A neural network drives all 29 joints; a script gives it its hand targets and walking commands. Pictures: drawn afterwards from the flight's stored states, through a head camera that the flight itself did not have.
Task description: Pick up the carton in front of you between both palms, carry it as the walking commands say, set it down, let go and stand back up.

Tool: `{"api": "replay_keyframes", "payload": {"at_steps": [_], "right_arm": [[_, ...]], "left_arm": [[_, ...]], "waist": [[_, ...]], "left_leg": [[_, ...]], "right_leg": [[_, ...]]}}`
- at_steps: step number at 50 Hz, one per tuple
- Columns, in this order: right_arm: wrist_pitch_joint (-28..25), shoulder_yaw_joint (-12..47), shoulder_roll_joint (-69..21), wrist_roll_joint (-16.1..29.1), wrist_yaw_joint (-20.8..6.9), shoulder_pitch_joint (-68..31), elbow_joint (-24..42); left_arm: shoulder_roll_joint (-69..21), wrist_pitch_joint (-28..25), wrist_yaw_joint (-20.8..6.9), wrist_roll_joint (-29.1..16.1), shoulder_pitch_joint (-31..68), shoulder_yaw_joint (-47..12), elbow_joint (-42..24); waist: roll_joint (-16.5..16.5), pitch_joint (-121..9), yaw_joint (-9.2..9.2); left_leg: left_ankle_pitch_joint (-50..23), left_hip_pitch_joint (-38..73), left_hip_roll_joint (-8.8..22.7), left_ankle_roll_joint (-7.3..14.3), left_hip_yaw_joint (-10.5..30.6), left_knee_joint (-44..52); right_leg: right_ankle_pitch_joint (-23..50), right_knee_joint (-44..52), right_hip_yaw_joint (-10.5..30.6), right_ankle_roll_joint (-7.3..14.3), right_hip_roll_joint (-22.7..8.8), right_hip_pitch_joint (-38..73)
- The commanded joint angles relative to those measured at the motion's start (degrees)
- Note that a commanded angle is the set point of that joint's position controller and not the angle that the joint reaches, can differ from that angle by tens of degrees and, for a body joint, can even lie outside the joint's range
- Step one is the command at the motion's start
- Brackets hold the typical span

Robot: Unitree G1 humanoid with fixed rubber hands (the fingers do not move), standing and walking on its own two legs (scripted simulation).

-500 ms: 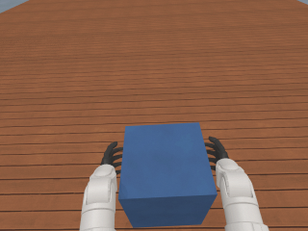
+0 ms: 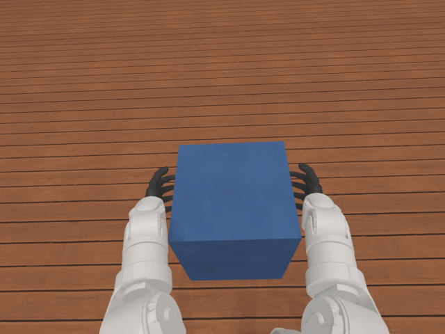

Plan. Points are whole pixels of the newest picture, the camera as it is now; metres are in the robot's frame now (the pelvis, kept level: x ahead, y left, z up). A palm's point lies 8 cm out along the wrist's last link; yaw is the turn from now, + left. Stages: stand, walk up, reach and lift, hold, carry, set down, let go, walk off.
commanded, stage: set down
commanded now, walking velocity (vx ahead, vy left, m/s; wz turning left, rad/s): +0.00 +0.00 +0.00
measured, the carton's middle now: (233, 216) +0.37 +0.00 -0.06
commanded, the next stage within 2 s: none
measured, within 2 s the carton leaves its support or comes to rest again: neither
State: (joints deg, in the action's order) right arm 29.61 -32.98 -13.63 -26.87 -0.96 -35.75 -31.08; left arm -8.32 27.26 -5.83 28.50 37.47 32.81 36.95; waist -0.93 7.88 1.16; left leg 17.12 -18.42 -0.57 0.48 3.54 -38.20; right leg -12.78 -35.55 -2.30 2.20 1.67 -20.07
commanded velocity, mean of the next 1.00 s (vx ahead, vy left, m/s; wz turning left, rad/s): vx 0.00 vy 0.00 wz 0.00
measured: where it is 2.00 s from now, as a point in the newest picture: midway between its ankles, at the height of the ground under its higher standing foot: outside the picture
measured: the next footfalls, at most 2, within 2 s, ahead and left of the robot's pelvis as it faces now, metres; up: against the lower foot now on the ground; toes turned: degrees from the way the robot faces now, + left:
none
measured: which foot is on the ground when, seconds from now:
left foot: down 0.00-1.00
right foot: down 0.00-1.00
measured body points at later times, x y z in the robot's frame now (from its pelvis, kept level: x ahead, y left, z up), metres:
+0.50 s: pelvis -0.01 +0.03 -0.11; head +0.21 +0.02 +0.28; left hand +0.44 +0.14 -0.19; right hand +0.40 -0.16 -0.19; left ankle +0.04 +0.13 -0.72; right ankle +0.07 -0.10 -0.72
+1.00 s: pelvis -0.04 +0.03 -0.24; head +0.26 +0.01 +0.10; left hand +0.49 +0.11 -0.35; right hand +0.43 -0.18 -0.34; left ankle +0.04 +0.13 -0.72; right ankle +0.07 -0.10 -0.72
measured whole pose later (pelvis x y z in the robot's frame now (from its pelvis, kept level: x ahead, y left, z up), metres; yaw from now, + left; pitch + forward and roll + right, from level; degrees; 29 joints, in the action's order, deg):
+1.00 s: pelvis -0.04 +0.03 -0.24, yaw -1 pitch +46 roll +0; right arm 17.9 -31.6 -2.9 -12.2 2.3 -56.3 -31.3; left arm 1.9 17.0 2.8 11.5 63.2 21.3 42.3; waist -2.5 -5.7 4.5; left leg 31.0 -112.6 -3.5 1.2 -0.5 -97.6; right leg -25.5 -94.5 0.6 -0.8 -0.1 -115.1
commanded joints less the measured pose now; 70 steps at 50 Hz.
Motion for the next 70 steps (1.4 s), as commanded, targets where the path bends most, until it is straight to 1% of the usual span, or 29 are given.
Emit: {"api": "replay_keyframes", "payload": {"at_steps": [1,4,7,9,10,12,14,15,17,19,22,24,26,29,32,39,45,52,60,65,70], "right_arm": [[-5.5,16.5,-32.1,6.0,-5.9,-23.0,-3.8],[-11.5,21.5,-34.3,8.4,-5.6,-24.4,-2.9],[-17.4,28.3,-39.0,11.6,-5.9,-26.1,-2.3],[-20.1,33.5,-41.5,13.8,-6.2,-27.8,-1.0],[-21.1,36.5,-42.9,15.0,-6.3,-28.3,0.1],[-22.4,41.5,-43.7,17.4,-6.5,-30.0,3.4],[-22.5,44.9,-43.5,19.2,-6.6,-30.9,5.8],[-22.2,45.8,-43.4,19.6,-6.7,-30.8,6.3],[-20.9,45.9,-43.1,19.9,-7.3,-30.2,6.2],[-19.1,44.4,-43.0,19.5,-8.5,-30.0,4.7],[-16.3,40.9,-42.9,18.3,-10.5,-31.1,1.5],[-14.8,38.5,-42.5,17.6,-11.6,-32.5,-0.5],[-13.9,36.4,-41.9,17.2,-12.4,-34.3,-1.9],[-13.5,34.3,-41.0,17.2,-12.9,-37.4,-3.4],[-13.9,33.2,-40.2,17.5,-12.7,-40.3,-4.2],[-13.9,33.2,-38.6,19.4,-11.2,-47.2,-3.3],[-12.6,33.5,-37.8,21.2,-9.9,-53.7,-2.0],[-11.7,32.5,-36.4,22.2,-8.9,-60.3,-2.2],[-12.2,30.8,-33.3,23.1,-8.0,-66.2,-3.0],[-12.9,30.5,-30.5,24.4,-7.8,-69.5,-3.0],[-13.9,31.3,-27.7,26.6,-7.9,-72.9,-2.8]], "left_arm": [[-32.1,-5.6,-7.0,-5.4,23.8,-15.0,4.9],[-34.0,-11.3,-6.9,-7.5,23.8,-18.7,4.6],[-38.2,-16.8,-7.3,-11.1,25.1,-25.0,3.6],[-41.0,-19.4,-7.4,-13.6,26.8,-29.8,2.4],[-42.6,-20.3,-7.2,-15.0,27.5,-33.0,1.1],[-44.7,-21.4,-6.7,-18.2,29.6,-38.9,-2.3],[-45.9,-21.4,-5.9,-21.1,31.0,-43.8,-5.2],[-46.4,-21.1,-5.5,-22.1,31.3,-45.4,-6.1],[-47.5,-19.7,-5.1,-23.0,31.3,-46.9,-6.4],[-48.9,-17.8,-5.1,-22.7,31.3,-46.4,-5.1],[-50.4,-14.8,-5.6,-21.1,31.5,-43.2,-1.2],[-50.4,-13.4,-5.8,-20.0,32.5,-40.9,0.8],[-50.0,-12.6,-5.8,-19.1,33.9,-38.8,2.2],[-48.9,-12.6,-5.3,-18.6,36.9,-36.7,3.6],[-47.8,-13.0,-4.7,-18.8,40.2,-36.0,4.3],[-45.6,-13.2,-3.3,-21.2,48.4,-37.7,3.9],[-43.9,-12.1,-3.1,-23.0,54.9,-38.7,4.3],[-40.7,-11.4,-3.3,-23.5,60.6,-36.9,7.5],[-35.8,-12.0,-3.5,-24.1,65.8,-35.1,11.0],[-33.2,-12.6,-3.3,-25.4,68.9,-35.9,12.1],[-31.3,-13.3,-3.0,-27.9,72.2,-38.3,12.7]], "waist": [[0.5,-15.8,0.54],[1.2,-23.5,-0.43],[1.1,-33.5,-0.92],[0.7,-42.7,-1.23],[0.5,-48.3,-1.08],[0.2,-59.9,-0.13],[0.0,-68.8,0.99],[-0.2,-71.4,1.61],[-0.9,-72.6,2.74],[-1.9,-69.8,3.43],[-2.9,-63.3,3.64],[-3.1,-60.6,3.64],[-3.0,-59.6,3.57],[-2.8,-60.3,3.59],[-2.6,-62.7,3.77],[-2.6,-70.7,4.95],[-3.2,-74.9,5.65],[-3.1,-74.2,6.25],[-3.1,-71.7,6.98],[-3.9,-70.7,7.67],[-4.8,-70.2,8.77]], "left_leg": [[1.1,-15.1,-5.6,2.9,-0.2,3.3],[-2.6,-19.7,-6.4,2.6,-0.3,-1.1],[-6.6,-24.7,-7.4,1.8,-0.5,-6.0],[-9.6,-28.3,-7.7,1.0,-0.6,-9.6],[-11.9,-29.3,-7.9,0.6,-0.6,-11.4],[-16.6,-30.4,-8.1,-0.1,-0.4,-15.1],[-20.1,-31.2,-8.3,-0.7,-0.3,-18.4],[-20.9,-31.8,-8.4,-0.9,-0.2,-19.8],[-20.2,-33.4,-8.5,-1.4,-0.1,-22.0],[-17.1,-35.6,-8.4,-1.6,0.0,-23.4],[-10.7,-40.5,-8.3,-1.7,-0.1,-24.6],[-7.9,-43.5,-8.3,-1.5,-0.1,-25.7],[-6.8,-45.9,-8.3,-1.4,-0.1,-27.1],[-6.7,-49.0,-8.5,-1.2,-0.2,-29.9],[-6.8,-51.7,-8.9,-1.3,-0.6,-33.2],[-5.4,-57.1,-9.9,-1.5,-1.8,-41.1],[-2.6,-62.3,-10.5,-1.4,-3.1,-47.1],[0.5,-69.9,-10.6,-0.9,-4.3,-52.9],[2.4,-77.4,-10.1,-0.3,-5.0,-59.1],[2.2,-78.9,-9.5,-0.1,-5.0,-63.1],[1.0,-78.0,-8.9,-0.1,-4.8,-67.3]], "right_leg": [[-0.4,2.1,6.6,-1.7,2.4,5.4],[6.6,-2.8,6.8,-2.2,3.3,2.8],[12.9,-8.9,6.9,-2.8,3.9,0.1],[17.4,-13.4,7.1,-3.1,4.2,-1.0],[20.3,-15.7,7.0,-3.1,4.4,-1.0],[25.7,-20.2,6.7,-3.3,4.7,-2.0],[28.7,-23.9,6.2,-3.3,5.1,-4.7],[28.8,-25.2,5.8,-3.2,5.2,-6.9],[25.6,-27.2,4.8,-3.1,5.7,-13.4],[19.6,-28.4,3.8,-2.8,6.1,-21.2],[11.4,-30.1,2.5,-2.4,6.4,-31.6],[8.2,-31.5,2.1,-2.2,6.4,-36.6],[6.9,-33.2,1.8,-2.2,6.4,-40.4],[6.7,-36.2,1.5,-2.5,6.5,-44.9],[6.8,-39.3,1.2,-2.9,6.7,-48.5],[6.6,-46.5,0.3,-3.7,7.0,-53.6],[5.4,-51.6,-0.4,-4.1,6.9,-55.9],[3.9,-56.5,-0.9,-4.5,6.5,-58.3],[3.4,-62.0,-1.1,-4.9,5.8,-61.4],[3.6,-66.0,-1.4,-4.9,5.3,-63.8],[4.6,-70.2,-1.9,-4.9,4.5,-65.6]]}}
